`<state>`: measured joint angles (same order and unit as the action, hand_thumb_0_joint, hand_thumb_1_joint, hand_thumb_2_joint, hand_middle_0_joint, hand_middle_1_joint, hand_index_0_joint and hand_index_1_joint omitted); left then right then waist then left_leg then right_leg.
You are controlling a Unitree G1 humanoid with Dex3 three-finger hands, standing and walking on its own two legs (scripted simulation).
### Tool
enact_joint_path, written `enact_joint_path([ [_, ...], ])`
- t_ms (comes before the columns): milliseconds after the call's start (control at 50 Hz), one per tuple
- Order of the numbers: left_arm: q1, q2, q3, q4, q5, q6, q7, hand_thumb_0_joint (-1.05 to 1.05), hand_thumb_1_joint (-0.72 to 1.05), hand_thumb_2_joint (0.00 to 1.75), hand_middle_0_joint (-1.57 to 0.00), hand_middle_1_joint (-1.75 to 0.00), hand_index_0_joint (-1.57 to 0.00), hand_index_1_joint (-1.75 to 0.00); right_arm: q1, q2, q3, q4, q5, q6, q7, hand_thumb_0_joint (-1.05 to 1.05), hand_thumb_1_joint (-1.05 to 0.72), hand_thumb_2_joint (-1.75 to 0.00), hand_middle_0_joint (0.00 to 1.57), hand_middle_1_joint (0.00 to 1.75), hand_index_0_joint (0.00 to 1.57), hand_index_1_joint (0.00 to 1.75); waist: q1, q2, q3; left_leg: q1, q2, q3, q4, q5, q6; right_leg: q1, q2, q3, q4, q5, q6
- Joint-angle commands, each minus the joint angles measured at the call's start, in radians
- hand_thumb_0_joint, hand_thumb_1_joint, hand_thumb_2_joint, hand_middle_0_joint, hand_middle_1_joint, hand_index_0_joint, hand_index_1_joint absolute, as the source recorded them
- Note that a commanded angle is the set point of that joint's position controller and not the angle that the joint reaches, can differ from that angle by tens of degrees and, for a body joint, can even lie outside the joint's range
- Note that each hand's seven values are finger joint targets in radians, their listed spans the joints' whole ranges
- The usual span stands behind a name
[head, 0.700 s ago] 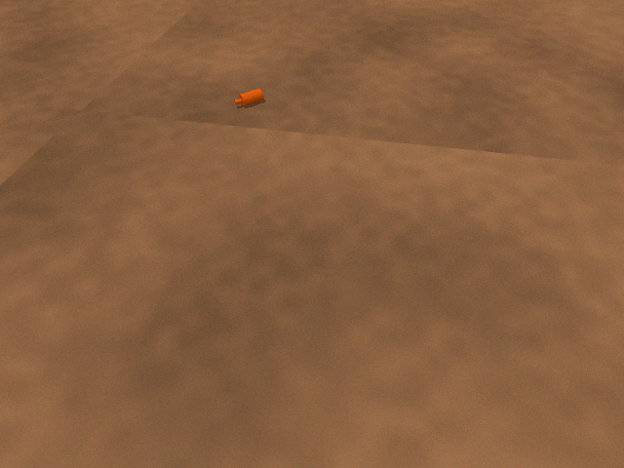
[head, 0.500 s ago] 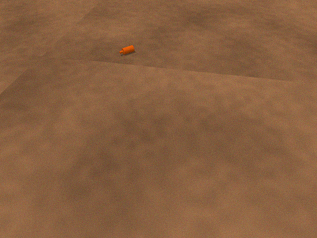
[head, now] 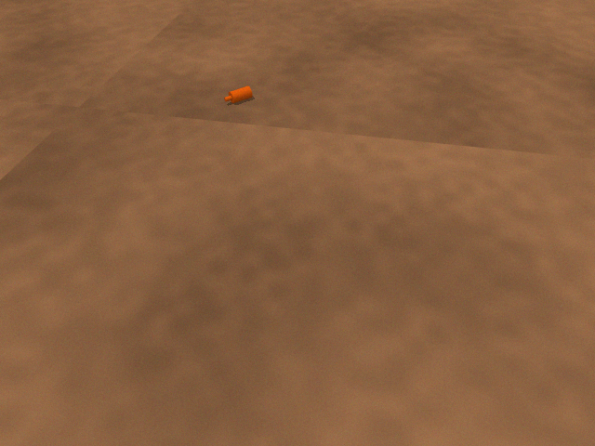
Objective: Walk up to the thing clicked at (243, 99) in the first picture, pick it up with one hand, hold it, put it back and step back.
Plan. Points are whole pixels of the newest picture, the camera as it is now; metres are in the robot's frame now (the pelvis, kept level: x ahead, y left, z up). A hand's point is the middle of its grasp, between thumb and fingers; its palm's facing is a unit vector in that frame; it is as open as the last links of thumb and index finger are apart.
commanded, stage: stand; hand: left
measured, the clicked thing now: (237, 95) +2.23 +0.41 -0.74
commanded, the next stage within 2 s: walk up in 0.42 s
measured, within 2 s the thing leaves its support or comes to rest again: neither
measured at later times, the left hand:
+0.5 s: hand out of the picture +0.08 +0.26 -0.15, palm faces +0.04 -0.95 -0.32, open 7.4 cm
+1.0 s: hand (71, 402) +0.22 +0.39 -0.16, palm faces +0.20 -0.94 -0.27, open 7.4 cm
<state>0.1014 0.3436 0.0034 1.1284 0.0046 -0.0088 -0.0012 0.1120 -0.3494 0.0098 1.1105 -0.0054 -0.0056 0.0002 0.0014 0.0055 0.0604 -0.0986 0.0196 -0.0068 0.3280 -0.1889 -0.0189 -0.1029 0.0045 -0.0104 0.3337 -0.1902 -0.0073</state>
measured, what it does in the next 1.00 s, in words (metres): walks ahead: left foot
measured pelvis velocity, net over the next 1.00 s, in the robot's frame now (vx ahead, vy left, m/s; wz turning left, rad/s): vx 0.19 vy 0.09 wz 0.25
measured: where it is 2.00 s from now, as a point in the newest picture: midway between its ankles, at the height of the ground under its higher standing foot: (269, 275)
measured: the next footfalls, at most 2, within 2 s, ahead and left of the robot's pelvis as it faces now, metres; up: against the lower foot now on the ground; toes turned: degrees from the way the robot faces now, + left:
left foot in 0.74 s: +0.17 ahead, +0.21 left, +0.00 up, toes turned +19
right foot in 1.22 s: +0.58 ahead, -0.01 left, +0.00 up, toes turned +13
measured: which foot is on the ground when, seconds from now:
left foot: down 0.00-0.48, up 0.50-0.72, down 0.74-1.00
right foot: down 0.00-0.74, up 0.76-1.00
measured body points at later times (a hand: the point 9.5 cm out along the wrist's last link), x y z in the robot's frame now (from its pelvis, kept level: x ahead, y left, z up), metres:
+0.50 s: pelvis +0.01 +0.00 +0.00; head +0.01 +0.00 +0.45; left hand +0.08 +0.31 -0.13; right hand +0.08 -0.30 -0.13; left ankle -0.01 +0.13 -0.74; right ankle -0.01 -0.11 -0.74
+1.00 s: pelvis +0.19 +0.09 -0.01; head +0.17 +0.12 +0.44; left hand +0.21 +0.43 -0.13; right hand +0.31 -0.23 -0.09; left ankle +0.13 +0.20 -0.75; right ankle +0.33 -0.04 -0.69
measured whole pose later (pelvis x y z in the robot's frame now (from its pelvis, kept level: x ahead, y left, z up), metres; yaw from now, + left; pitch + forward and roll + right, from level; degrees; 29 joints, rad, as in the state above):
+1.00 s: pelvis +0.19 +0.09 -0.01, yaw +14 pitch -3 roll +1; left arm 0.16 0.47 0.08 0.97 0.03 0.00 -0.15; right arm 0.35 -0.41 -0.06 0.92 0.00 -0.10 0.05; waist -0.01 -0.11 0.02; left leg -0.09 0.00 0.08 0.43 -0.29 0.03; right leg -0.57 -0.13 -0.01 0.94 -0.23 0.02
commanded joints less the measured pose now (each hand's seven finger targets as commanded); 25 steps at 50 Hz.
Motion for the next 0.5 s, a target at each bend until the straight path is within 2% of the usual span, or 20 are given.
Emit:
enact_joint_path([
  [0, -0.042, 0.214, 0.039, -0.054, 0.002, -0.023, 0.010, 0.00, 0.90, 0.90, -0.20, -0.30, -0.20, -0.30, -0.033, -0.206, -0.042, -0.057, -0.004, -0.026, -0.013, 0.00, -0.90, -0.90, 0.20, 0.30, 0.20, 0.30, 0.001, -0.006, -0.078, 0.008, 0.111, -0.085, -0.041, 0.146, 0.039, -0.003, -0.129, 0.097, -0.057, 0.154, -0.019],
  [60, -0.035, 0.210, 0.039, -0.054, 0.004, -0.023, 0.008, 0.00, 0.90, 0.90, -0.20, -0.30, -0.20, -0.30, -0.025, -0.207, -0.041, -0.053, -0.004, -0.026, -0.013, 0.00, -0.90, -0.90, 0.20, 0.30, 0.20, 0.30, 0.002, 0.004, -0.079, -0.004, 0.108, -0.082, -0.049, 0.113, 0.041, 0.003, -0.132, 0.102, -0.062, 0.138, -0.020],
  [120, -0.034, 0.211, 0.038, -0.056, 0.004, -0.025, 0.009, 0.00, 0.90, 0.90, -0.20, -0.30, -0.20, -0.30, -0.031, -0.206, -0.040, -0.055, -0.003, -0.027, -0.011, 0.00, -0.90, -0.90, 0.20, 0.30, 0.20, 0.30, 0.002, -0.001, -0.082, 0.009, 0.111, -0.083, -0.045, 0.138, 0.042, -0.001, -0.131, 0.100, -0.062, 0.160, -0.018],
  [380, -0.033, 0.216, 0.038, -0.057, 0.004, -0.024, 0.010, 0.00, 0.90, 0.90, -0.20, -0.30, -0.20, -0.30, -0.022, -0.204, -0.039, -0.054, -0.005, -0.028, -0.012, 0.00, -0.90, -0.90, 0.20, 0.30, 0.20, 0.30, -0.001, 0.003, -0.088, 0.002, 0.111, -0.080, -0.048, 0.136, 0.043, 0.008, -0.136, 0.102, -0.061, 0.162, -0.018],
  [400, -0.023, 0.369, 0.130, -0.137, 0.029, -0.046, -0.039, 0.00, 0.90, 0.90, -0.20, -0.30, -0.20, -0.30, 0.016, -0.335, -0.125, -0.124, -0.007, -0.048, 0.021, 0.00, -0.90, -0.90, 0.20, 0.30, 0.20, 0.30, 0.038, -0.031, -0.177, -0.165, 0.075, -0.159, 0.028, -0.385, 0.109, 0.136, -0.093, 0.016, 0.069, -0.410, -0.038],
  [420, -0.008, 0.346, 0.136, -0.142, 0.044, -0.046, -0.053, 0.00, 0.90, 0.90, -0.20, -0.30, -0.20, -0.30, -0.071, -0.322, -0.121, -0.152, -0.021, -0.048, 0.037, 0.00, -0.90, -0.90, 0.20, 0.30, 0.20, 0.30, 0.081, -0.006, -0.068, -0.389, 0.057, -0.145, 0.061, -0.433, 0.094, 0.161, -0.124, 0.059, 0.063, -0.513, -0.054],
  [440, 0.081, 0.356, 0.150, -0.141, 0.046, -0.048, -0.060, 0.00, 0.90, 0.90, -0.20, -0.30, -0.20, -0.30, -0.155, -0.286, -0.115, -0.209, -0.026, -0.053, 0.044, 0.00, -0.90, -0.90, 0.20, 0.30, 0.20, 0.30, 0.134, -0.073, -0.031, -0.554, 0.014, -0.045, 0.189, -0.345, 0.059, 0.237, -0.216, 0.158, -0.054, -0.605, -0.104],
  [460, 0.114, 0.389, 0.163, -0.141, 0.042, -0.052, -0.059, 0.00, 0.90, 0.90, -0.20, -0.30, -0.20, -0.30, -0.221, -0.234, -0.107, -0.253, -0.031, -0.054, 0.049, 0.00, -0.90, -0.90, 0.20, 0.30, 0.20, 0.30, 0.176, -0.266, 0.016, -0.716, -0.019, 0.070, 0.453, -0.231, 0.060, 0.260, -0.407, 0.357, -0.220, -0.691, -0.177],
  [480, 0.068, 0.397, 0.164, -0.181, 0.045, -0.062, -0.058, 0.00, 0.90, 0.90, -0.20, -0.30, -0.20, -0.30, -0.208, -0.248, -0.115, -0.266, -0.036, -0.060, 0.051, 0.00, -0.90, -0.90, 0.20, 0.30, 0.20, 0.30, 0.163, -0.223, 0.025, -0.757, 0.068, 0.032, 0.547, -0.239, 0.043, 0.236, -0.510, 0.416, -0.272, -0.605, -0.240],
])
